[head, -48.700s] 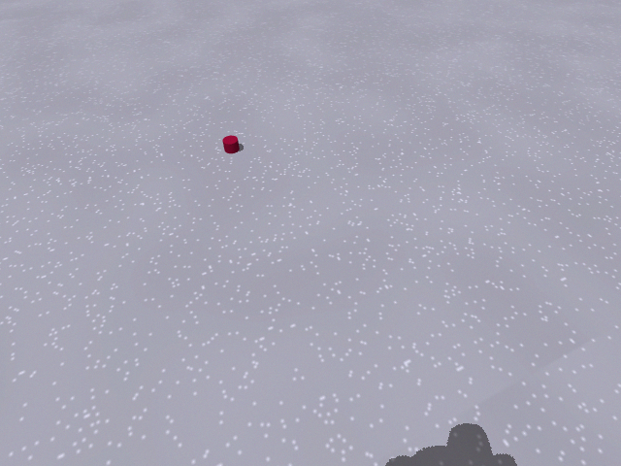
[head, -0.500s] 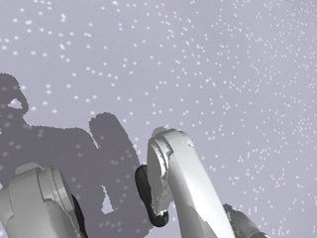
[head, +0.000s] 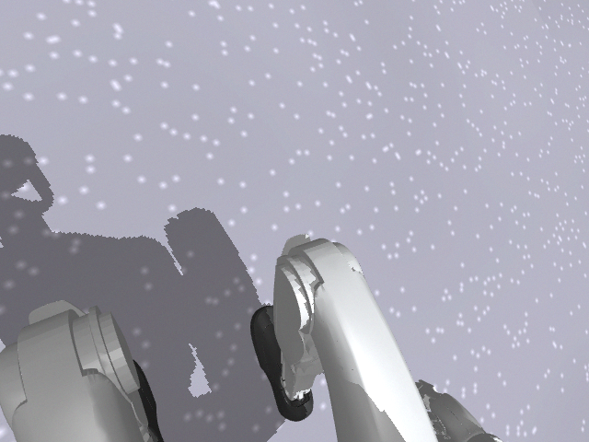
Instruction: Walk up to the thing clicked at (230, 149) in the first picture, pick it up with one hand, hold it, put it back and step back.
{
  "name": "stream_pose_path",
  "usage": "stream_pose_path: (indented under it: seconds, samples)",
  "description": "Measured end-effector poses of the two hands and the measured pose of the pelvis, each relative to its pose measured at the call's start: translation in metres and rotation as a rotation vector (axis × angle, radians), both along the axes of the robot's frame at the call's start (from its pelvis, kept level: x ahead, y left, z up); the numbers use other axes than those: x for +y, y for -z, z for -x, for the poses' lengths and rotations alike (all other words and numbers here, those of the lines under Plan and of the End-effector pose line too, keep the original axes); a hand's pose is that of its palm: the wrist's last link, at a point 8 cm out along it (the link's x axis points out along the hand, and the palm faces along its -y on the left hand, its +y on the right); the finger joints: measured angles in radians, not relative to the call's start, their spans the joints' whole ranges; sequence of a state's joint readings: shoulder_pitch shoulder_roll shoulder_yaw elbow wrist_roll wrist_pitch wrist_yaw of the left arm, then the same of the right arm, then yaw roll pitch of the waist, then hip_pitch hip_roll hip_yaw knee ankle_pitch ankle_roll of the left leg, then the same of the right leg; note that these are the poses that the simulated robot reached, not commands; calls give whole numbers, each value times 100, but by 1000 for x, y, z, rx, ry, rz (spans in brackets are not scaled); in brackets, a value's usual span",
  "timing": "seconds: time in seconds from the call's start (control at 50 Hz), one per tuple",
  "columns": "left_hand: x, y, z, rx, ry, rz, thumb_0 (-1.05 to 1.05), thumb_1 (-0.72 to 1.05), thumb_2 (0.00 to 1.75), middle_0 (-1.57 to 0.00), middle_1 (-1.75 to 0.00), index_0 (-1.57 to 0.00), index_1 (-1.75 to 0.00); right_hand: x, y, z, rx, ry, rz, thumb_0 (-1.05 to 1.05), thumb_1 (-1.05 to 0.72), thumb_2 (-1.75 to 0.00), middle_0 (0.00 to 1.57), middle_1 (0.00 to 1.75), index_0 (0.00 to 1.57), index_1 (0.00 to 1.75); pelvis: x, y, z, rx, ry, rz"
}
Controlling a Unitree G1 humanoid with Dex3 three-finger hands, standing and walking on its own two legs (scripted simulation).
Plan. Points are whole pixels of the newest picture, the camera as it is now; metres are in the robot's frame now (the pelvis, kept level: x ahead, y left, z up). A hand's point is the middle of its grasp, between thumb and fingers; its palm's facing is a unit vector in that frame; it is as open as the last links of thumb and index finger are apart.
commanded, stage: approach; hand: left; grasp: from above
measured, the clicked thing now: out of the picture +0.52 +0.36 -0.29
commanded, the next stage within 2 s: close in in 0.62 s
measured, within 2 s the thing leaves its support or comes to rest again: neither
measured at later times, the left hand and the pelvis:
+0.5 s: hand out of the picture +0.52 +0.34 -0.17, palm faces -0.39 -0.09 -0.92, open 14.3 cm; pelvis +0.00 +0.00 +0.00, yaw +0 degrees
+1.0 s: hand out of the picture +0.48 +0.36 -0.20, palm faces -0.45 -0.13 -0.89, open 14.3 cm; pelvis +0.00 +0.00 +0.00, yaw -1 degrees
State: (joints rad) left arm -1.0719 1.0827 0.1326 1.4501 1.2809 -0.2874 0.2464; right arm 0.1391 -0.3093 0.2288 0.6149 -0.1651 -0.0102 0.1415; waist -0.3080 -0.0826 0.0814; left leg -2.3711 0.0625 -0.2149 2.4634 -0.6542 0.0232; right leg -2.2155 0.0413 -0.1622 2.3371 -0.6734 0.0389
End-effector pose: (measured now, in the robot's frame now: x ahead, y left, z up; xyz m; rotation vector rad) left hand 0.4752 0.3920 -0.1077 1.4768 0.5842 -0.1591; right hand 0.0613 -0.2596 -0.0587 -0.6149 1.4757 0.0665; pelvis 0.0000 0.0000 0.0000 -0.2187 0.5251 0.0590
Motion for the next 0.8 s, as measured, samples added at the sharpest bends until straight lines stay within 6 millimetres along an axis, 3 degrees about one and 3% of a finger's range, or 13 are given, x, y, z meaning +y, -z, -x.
stream_pose_path:
  seconds: [0.18, 0.38, 0.48, 0.62, 0.72, 0.8]
  samples:
    - [-9, 2, -6, 0, 27, -1, 0, -58, 104, -7, -100, -6, -102, 1, 0, -1, -7, 2, 0, 0, -91, -89, 21, 30, 20, 30, 0, 0, 0, 4, 0, -1]
    - [-44, 2, -39, -62, 55, 5, 0, -57, 102, -8, -103, -8, -104, 4, -5, 12, -12, 33, 1, 0, -91, -89, 21, 30, 20, 30, 0, 1, -2, 22, 3, -2]
    - [-50, 0, -49, -64, 12, -24, 0, -57, 101, -8, -103, -8, -104, 6, -6, 23, -9, 68, -19, 0, -91, -89, 21, 30, 20, 30, -1, 0, -2, 26, 9, -6]
    - [-35, -2, -36, 13, -56, -44, 1, -57, 101, -7, -103, -7, -103, 6, -2, 32, 22, 94, -41, 0, -91, -89, 21, 30, 20, 30, -2, -3, -1, 24, 13, -12]
    - [-20, 4, -20, 74, -59, -18, 0, -57, 100, -7, -103, -7, -103, 2, -2, 25, 30, 56, -24, 0, -91, -89, 21, 30, 20, 30, -2, -3, 1, 11, 7, -10]
    - [-20, 15, -15, 77, -1, 23, 0, -57, 100, -7, -103, -8, -103, -3, -4, 15, 40, 7, 9, 0, -91, -89, 21, 30, 20, 30, -1, -2, 1, 0, 5, -2]
